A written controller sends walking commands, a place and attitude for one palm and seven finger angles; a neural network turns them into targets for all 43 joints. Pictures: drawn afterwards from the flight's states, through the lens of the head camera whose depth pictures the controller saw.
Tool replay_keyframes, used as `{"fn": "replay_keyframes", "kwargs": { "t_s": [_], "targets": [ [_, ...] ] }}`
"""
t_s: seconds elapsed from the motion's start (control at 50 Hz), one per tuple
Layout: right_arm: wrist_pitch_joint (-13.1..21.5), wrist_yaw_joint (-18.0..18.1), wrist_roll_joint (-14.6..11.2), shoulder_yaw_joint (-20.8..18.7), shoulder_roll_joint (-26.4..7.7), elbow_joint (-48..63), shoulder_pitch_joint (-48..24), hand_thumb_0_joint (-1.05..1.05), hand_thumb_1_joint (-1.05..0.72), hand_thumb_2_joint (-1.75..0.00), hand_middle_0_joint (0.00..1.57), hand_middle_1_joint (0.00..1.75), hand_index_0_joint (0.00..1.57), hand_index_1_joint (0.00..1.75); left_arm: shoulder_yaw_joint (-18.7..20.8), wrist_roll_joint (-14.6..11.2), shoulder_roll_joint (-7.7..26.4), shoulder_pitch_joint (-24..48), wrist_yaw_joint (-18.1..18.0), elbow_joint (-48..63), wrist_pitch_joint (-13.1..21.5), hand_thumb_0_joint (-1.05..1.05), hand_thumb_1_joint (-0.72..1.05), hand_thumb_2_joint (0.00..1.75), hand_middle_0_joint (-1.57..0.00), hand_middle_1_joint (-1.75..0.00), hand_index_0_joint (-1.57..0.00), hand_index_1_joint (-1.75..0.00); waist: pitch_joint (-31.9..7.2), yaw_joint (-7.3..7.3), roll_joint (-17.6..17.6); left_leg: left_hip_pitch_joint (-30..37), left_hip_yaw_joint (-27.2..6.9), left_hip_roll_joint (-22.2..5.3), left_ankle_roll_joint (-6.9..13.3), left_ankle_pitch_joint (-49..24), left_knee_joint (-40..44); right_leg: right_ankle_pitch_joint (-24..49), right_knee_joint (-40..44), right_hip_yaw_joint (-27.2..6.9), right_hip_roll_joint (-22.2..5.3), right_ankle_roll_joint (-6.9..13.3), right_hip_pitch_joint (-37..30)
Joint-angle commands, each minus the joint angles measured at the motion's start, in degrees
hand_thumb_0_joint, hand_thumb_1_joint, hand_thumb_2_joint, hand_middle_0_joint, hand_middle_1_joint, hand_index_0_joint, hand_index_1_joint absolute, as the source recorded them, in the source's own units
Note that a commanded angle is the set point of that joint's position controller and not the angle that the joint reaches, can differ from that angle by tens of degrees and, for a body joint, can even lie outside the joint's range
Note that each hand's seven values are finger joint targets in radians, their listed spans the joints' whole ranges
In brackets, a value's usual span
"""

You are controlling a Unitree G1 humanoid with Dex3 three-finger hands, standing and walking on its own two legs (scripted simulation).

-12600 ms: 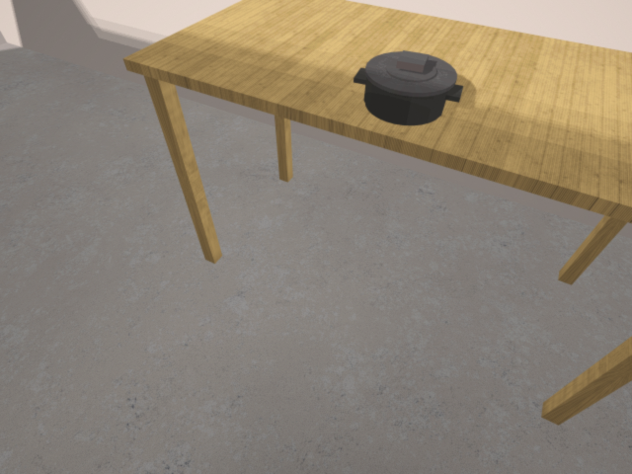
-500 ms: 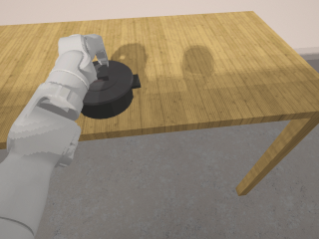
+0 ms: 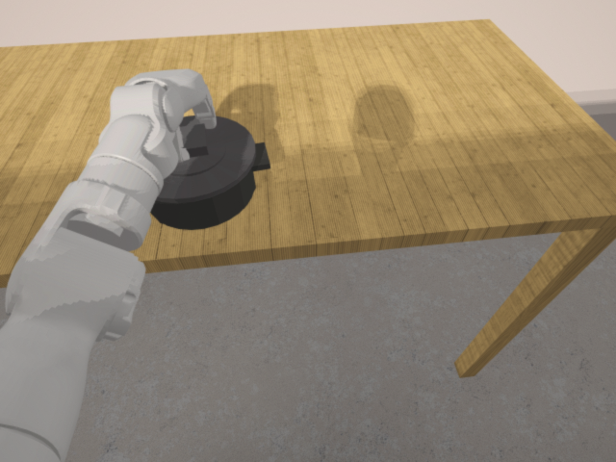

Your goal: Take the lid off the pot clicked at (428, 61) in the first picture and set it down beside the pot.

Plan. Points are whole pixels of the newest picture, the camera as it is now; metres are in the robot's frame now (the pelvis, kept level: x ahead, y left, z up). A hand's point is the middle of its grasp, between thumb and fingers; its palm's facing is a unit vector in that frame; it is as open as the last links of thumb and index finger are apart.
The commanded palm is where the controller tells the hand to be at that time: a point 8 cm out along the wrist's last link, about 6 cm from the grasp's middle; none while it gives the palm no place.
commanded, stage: raise the hand to come down again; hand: left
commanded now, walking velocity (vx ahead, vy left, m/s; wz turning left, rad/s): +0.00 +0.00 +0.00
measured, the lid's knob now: (187, 141) +0.51 +0.15 +0.16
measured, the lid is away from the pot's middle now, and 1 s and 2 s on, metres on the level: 0.00 0.00 0.00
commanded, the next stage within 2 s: move the open hand above the knob in 1.20 s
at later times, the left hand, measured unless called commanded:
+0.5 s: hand (174, 126) +0.49 +0.15 +0.19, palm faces -0.31 -0.08 -0.95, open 10.6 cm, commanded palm +0.47 +0.16 +0.25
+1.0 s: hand (157, 114) +0.47 +0.16 +0.22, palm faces -0.28 -0.08 -0.96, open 10.5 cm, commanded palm +0.47 +0.16 +0.27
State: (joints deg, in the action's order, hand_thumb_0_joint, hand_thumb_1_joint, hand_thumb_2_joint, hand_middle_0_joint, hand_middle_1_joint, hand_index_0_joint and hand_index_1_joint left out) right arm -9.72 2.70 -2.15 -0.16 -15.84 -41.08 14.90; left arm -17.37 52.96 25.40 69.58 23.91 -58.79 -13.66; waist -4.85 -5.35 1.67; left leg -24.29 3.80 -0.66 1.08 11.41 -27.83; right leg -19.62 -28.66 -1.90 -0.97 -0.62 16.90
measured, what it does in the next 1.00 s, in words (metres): stands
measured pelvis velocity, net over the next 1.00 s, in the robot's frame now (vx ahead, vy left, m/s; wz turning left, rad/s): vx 0.00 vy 0.00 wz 0.00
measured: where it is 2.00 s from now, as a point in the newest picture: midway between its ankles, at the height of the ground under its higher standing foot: outside the picture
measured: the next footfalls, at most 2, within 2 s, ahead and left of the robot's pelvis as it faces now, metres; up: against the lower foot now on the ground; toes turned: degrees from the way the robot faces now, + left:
none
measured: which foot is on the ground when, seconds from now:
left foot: down 0.00-1.00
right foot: down 0.00-1.00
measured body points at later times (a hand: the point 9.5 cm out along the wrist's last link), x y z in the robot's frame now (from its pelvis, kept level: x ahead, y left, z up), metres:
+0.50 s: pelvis +0.01 +0.00 +0.00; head +0.03 -0.02 +0.45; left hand +0.50 +0.15 +0.25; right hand +0.09 -0.27 -0.13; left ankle +0.02 +0.11 -0.74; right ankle -0.06 -0.13 -0.74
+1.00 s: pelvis +0.00 +0.00 +0.00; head +0.02 -0.02 +0.45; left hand +0.48 +0.16 +0.28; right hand +0.10 -0.27 -0.12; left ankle +0.02 +0.11 -0.74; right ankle -0.06 -0.13 -0.74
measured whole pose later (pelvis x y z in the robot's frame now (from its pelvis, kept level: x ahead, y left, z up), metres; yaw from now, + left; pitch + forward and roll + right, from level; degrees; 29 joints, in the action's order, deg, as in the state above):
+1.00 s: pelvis +0.00 +0.00 +0.00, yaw +0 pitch +6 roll +1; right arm -8.8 2.9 -2.2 0.7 -15.9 -41.1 12.3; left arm -16.8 52.4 26.3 71.2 27.3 -57.0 -17.3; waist -4.7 -4.2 2.4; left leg -20.1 3.7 -0.3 1.1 10.1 -24.6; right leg -18.3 -25.3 -1.7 -1.3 -0.7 12.7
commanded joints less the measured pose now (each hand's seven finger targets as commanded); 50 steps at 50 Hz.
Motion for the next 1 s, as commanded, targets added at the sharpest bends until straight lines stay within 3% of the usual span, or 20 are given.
{"fn": "replay_keyframes", "kwargs": {
  "t_s": [0.0,0.04,0.06,0.1,0.24,0.3,0.34,0.36,0.44,0.52,0.6,0.64,0.68,0.7,0.76,0.78,0.8,0.86,0.92,0.98],
  "targets": [
    [2.45,0.82,-0.13,-2.16,-8.02,5.08,-0.40,0.00,-0.90,-0.90,0.20,0.30,0.20,0.30,5.79,-0.04,12.40,34.08,-2.87,11.47,-0.20,0.00,-0.29,1.39,-0.72,-0.31,-0.72,-0.31,-23.65,-0.16,-1.34,22.89,0.11,2.44,3.58,-18.39,0.11,23.57,4.04,2.16,3.73,2.57,0.51],
    [2.52,0.76,-0.15,-2.18,-7.74,4.60,-0.45,0.00,-0.90,-0.90,0.20,0.30,0.20,0.30,3.14,0.63,8.53,30.70,-2.56,8.03,-1.02,0.00,-0.27,1.35,-0.70,-0.34,-0.70,-0.34,-20.92,-0.55,-2.33,22.58,0.16,2.38,3.53,-19.72,-0.20,23.97,4.43,2.51,3.89,2.53,1.93],
    [2.36,0.76,-0.26,-2.18,-8.14,4.18,-0.48,0.00,-0.90,-0.90,0.20,0.30,0.20,0.30,3.76,0.73,9.45,30.47,-2.43,7.23,-1.43,0.00,-0.26,1.33,-0.69,-0.35,-0.69,-0.35,-19.40,-0.81,-3.30,21.92,0.18,2.18,3.39,-18.14,0.33,22.93,4.88,2.64,3.90,2.47,2.32],
    [3.04,0.74,-0.08,-2.30,-8.24,5.09,-0.90,0.00,-0.90,-0.90,0.20,0.30,0.20,0.30,5.89,0.08,12.58,34.92,-2.63,14.47,-0.10,0.00,-0.25,1.28,-0.67,-0.38,-0.67,-0.38,-24.78,-0.23,-1.52,24.88,-0.14,2.32,3.57,-21.93,-0.02,26.04,4.44,1.98,3.77,2.47,-0.15],
    [2.74,1.03,-0.03,-2.01,-8.32,4.49,-1.20,0.00,-0.90,-0.90,0.20,0.30,0.20,0.30,6.56,0.78,13.41,30.12,-2.23,8.44,-1.04,0.00,-0.19,1.13,-0.61,-0.46,-0.61,-0.46,-21.15,0.17,-4.79,22.05,0.59,2.66,3.68,-21.02,0.41,27.31,4.94,2.06,3.65,2.22,-1.11],
    [2.98,0.97,0.12,-2.01,-8.19,5.23,-1.76,0.00,-0.90,-0.90,0.20,0.30,0.20,0.30,7.35,0.78,14.85,32.62,-2.32,12.71,-0.59,0.00,-0.17,1.07,-0.58,-0.49,-0.58,-0.49,-24.26,0.60,-2.95,23.71,0.59,2.72,3.75,-24.24,-0.01,30.18,4.57,1.59,3.40,2.14,-2.94],
    [2.71,1.06,-0.05,-1.97,-8.03,5.01,-1.75,0.00,-0.90,-0.90,0.20,0.30,0.20,0.30,5.44,0.90,12.30,29.88,-1.87,9.03,-1.29,0.00,-0.17,1.08,-0.59,-0.48,-0.59,-0.48,-21.37,0.20,-4.46,22.59,0.75,2.79,3.75,-23.33,0.11,29.55,4.95,1.85,3.51,2.12,-1.78],
    [2.62,1.09,0.02,-2.02,-8.37,4.77,-1.49,0.00,-0.90,-0.90,0.20,0.30,0.20,0.30,6.96,0.94,14.19,29.65,-1.79,8.47,-1.55,0.00,-0.17,1.08,-0.60,-0.47,-0.60,-0.47,-21.12,0.36,-5.65,22.06,0.96,2.66,3.70,-21.90,0.45,29.39,5.18,1.82,3.44,1.99,-2.32],
    [2.92,0.93,-0.05,-2.09,-7.90,5.94,-2.67,0.00,-0.90,-0.90,0.20,0.30,0.20,0.30,5.40,0.65,12.93,33.22,-1.31,14.34,-1.02,0.00,-0.18,1.09,-0.61,-0.44,-0.61,-0.44,-24.29,0.38,-2.93,24.75,0.71,2.80,3.82,-24.91,0.08,30.70,4.84,1.48,3.31,1.97,-3.00],
    [2.53,0.74,-0.22,-2.02,-8.11,5.56,-3.12,0.00,-0.90,-0.90,0.20,0.30,0.20,0.30,4.18,0.22,11.35,31.95,-0.40,13.15,-2.02,0.00,-0.18,1.10,-0.62,-0.42,-0.62,-0.42,-21.27,0.09,-3.02,24.33,0.69,2.75,3.67,-24.86,0.05,30.15,5.09,1.84,3.38,2.09,-1.46],
    [2.87,0.77,0.09,-2.02,-8.22,6.04,-3.40,0.00,-0.90,-0.90,0.20,0.30,0.20,0.30,6.67,0.21,14.62,33.08,-0.23,15.98,-1.91,0.00,-0.19,1.12,-0.64,-0.39,-0.64,-0.39,-24.14,0.87,-3.23,25.32,0.53,2.97,3.87,-25.72,-0.12,31.67,4.92,1.38,3.22,2.06,-3.62],
    [2.61,0.73,-0.20,-1.81,-7.97,5.77,-3.70,0.00,-0.90,-0.90,0.20,0.30,0.20,0.30,3.95,0.60,11.41,32.45,0.02,13.88,-2.51,0.00,-0.19,1.12,-0.64,-0.37,-0.64,-0.37,-21.95,0.33,-2.72,24.62,0.24,2.88,3.55,-24.93,0.17,29.27,5.07,1.96,3.40,2.17,-1.74],
    [2.51,0.78,0.14,-1.96,-8.78,5.15,-3.27,0.00,-0.90,-0.90,0.20,0.30,0.20,0.30,6.43,-0.03,14.11,31.06,0.13,11.39,-3.08,0.00,-0.20,1.13,-0.65,-0.35,-0.65,-0.35,-20.24,0.84,-3.98,23.53,0.48,3.03,3.57,-24.29,0.12,30.60,5.39,2.07,3.29,2.45,-2.09],
    [2.53,0.78,0.00,-1.72,-8.54,5.85,-3.70,0.00,-0.90,-0.90,0.20,0.30,0.20,0.30,7.52,0.38,16.06,32.80,0.14,13.86,-2.84,0.00,-0.20,1.13,-0.66,-0.34,-0.66,-0.34,-22.70,1.10,-3.98,23.63,0.50,3.00,3.62,-23.04,0.74,29.98,5.21,1.52,3.06,2.09,-3.90],
    [2.91,0.89,-0.13,-1.82,-7.88,6.11,-4.32,0.00,-0.90,-0.90,0.20,0.30,0.20,0.30,4.03,0.54,11.80,34.58,0.42,15.15,-2.74,0.00,-0.20,1.14,-0.67,-0.32,-0.67,-0.32,-22.48,0.33,-2.77,25.22,0.35,2.90,3.58,-23.32,0.54,28.64,5.25,1.83,3.31,2.17,-1.90],
    [3.09,0.66,0.05,-1.91,-8.50,6.02,-4.32,0.00,-0.90,-0.90,0.20,0.30,0.20,0.30,5.83,-0.11,14.21,34.48,0.31,15.83,-2.70,0.00,-0.20,1.14,-0.67,-0.31,-0.67,-0.31,-23.35,1.14,-2.15,25.58,-0.33,2.95,3.41,-25.63,0.26,29.53,5.14,1.99,3.27,2.59,-2.29],
    [3.27,0.63,0.04,-1.85,-8.00,6.47,-4.17,0.00,-0.90,-0.90,0.20,0.30,0.20,0.30,5.08,0.35,12.92,34.58,0.46,16.48,-2.69,0.00,-0.20,1.14,-0.68,-0.31,-0.68,-0.31,-24.14,0.74,-1.98,26.45,-0.16,2.83,3.62,-25.68,0.26,29.05,4.98,1.74,3.37,2.27,-2.27],
    [2.53,0.80,-0.08,-1.53,-8.27,5.74,-4.24,0.00,-0.90,-0.90,0.20,0.30,0.20,0.30,4.83,0.47,12.62,31.98,1.10,10.89,-4.02,0.00,-0.21,1.15,-0.69,-0.27,-0.69,-0.27,-19.14,0.63,-4.89,22.81,0.38,3.03,3.38,-19.87,1.50,26.68,5.86,2.18,3.25,2.20,-1.69],
    [2.92,0.89,-0.01,-1.49,-8.04,6.00,-4.57,0.00,-0.90,-0.90,0.20,0.30,0.20,0.30,3.78,0.62,11.95,35.88,1.17,13.25,-3.64,0.00,-0.21,1.16,-0.71,-0.23,-0.71,-0.23,-20.69,0.35,-3.66,24.04,0.11,3.14,3.50,-19.98,1.50,26.18,5.79,2.11,3.34,2.37,-1.45],
    [2.83,1.01,0.25,-1.69,-8.85,5.08,-3.71,0.00,-0.90,-0.90,0.20,0.30,0.20,0.30,3.98,0.24,11.94,33.22,1.58,8.65,-4.03,0.00,-0.21,1.16,-0.73,-0.20,-0.73,-0.20,-17.97,0.17,-4.91,22.68,-0.01,3.33,3.31,-18.45,1.69,25.19,6.52,2.45,3.41,2.67,-0.18]
  ]
}}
